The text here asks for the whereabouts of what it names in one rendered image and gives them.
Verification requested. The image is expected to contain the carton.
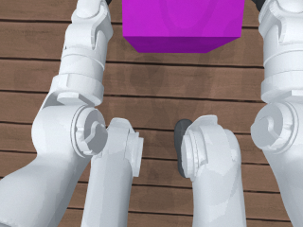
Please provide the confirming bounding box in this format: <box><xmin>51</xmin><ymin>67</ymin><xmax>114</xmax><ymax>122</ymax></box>
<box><xmin>122</xmin><ymin>0</ymin><xmax>245</xmax><ymax>53</ymax></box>

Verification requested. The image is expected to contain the robot right upper arm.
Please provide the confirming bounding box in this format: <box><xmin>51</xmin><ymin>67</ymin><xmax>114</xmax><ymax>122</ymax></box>
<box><xmin>250</xmin><ymin>100</ymin><xmax>303</xmax><ymax>227</ymax></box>

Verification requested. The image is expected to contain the right robot shin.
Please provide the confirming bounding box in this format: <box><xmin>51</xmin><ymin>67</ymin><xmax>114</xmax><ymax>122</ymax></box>
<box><xmin>181</xmin><ymin>114</ymin><xmax>241</xmax><ymax>167</ymax></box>

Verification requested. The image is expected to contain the robot left upper arm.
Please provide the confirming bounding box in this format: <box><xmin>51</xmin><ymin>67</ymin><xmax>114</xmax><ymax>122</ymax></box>
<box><xmin>0</xmin><ymin>104</ymin><xmax>108</xmax><ymax>227</ymax></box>

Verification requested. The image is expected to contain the right robot forearm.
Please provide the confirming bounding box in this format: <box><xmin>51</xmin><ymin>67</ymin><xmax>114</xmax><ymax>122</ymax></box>
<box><xmin>258</xmin><ymin>0</ymin><xmax>303</xmax><ymax>104</ymax></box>

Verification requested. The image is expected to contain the robot right thigh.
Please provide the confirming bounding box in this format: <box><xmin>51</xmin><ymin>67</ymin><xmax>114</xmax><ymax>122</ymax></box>
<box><xmin>181</xmin><ymin>124</ymin><xmax>247</xmax><ymax>227</ymax></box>

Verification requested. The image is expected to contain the left robot forearm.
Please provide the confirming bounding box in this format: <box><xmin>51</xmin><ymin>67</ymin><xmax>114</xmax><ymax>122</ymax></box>
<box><xmin>38</xmin><ymin>0</ymin><xmax>114</xmax><ymax>113</ymax></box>

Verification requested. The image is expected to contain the right robot hand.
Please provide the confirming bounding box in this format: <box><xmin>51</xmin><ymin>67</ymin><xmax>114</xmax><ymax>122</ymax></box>
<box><xmin>252</xmin><ymin>0</ymin><xmax>266</xmax><ymax>12</ymax></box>

